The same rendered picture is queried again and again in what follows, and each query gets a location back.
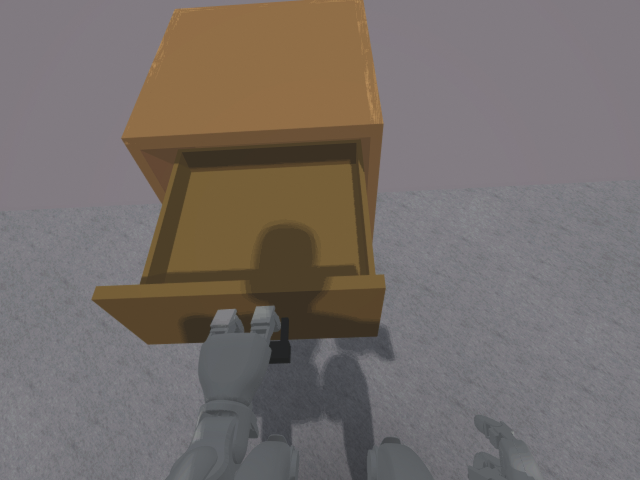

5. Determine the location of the drawer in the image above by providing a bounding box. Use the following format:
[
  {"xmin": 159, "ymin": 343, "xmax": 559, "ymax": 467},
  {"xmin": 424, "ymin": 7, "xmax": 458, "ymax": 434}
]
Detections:
[{"xmin": 91, "ymin": 139, "xmax": 386, "ymax": 345}]

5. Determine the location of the right robot shin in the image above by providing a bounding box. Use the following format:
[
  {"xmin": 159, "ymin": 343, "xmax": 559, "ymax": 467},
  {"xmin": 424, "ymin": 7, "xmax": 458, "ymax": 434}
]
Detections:
[{"xmin": 380, "ymin": 436, "xmax": 401, "ymax": 445}]

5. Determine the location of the handle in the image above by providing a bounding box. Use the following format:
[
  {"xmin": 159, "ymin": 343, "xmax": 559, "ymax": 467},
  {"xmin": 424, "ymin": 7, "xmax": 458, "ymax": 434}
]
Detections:
[{"xmin": 210, "ymin": 317, "xmax": 291, "ymax": 364}]

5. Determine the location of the right robot thigh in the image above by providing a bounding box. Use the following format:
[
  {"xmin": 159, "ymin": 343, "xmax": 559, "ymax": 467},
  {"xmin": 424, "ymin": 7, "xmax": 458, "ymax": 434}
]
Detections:
[{"xmin": 367, "ymin": 443, "xmax": 435, "ymax": 480}]

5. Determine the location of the cabinet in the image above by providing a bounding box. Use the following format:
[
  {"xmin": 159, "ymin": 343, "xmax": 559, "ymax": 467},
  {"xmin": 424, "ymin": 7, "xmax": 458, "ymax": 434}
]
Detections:
[{"xmin": 121, "ymin": 0, "xmax": 384, "ymax": 243}]

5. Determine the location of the robot right hand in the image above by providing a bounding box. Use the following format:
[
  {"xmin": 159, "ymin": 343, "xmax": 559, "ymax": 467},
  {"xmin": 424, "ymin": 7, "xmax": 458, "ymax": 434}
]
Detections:
[{"xmin": 468, "ymin": 415, "xmax": 543, "ymax": 480}]

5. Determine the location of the robot left hand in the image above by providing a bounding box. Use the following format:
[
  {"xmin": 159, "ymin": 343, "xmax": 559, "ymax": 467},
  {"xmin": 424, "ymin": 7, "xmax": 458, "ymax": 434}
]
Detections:
[{"xmin": 198, "ymin": 306, "xmax": 281, "ymax": 438}]

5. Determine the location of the left robot forearm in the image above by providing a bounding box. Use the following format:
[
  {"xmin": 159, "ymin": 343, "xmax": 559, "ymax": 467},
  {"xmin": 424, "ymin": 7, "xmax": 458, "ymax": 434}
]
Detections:
[{"xmin": 165, "ymin": 400, "xmax": 252, "ymax": 480}]

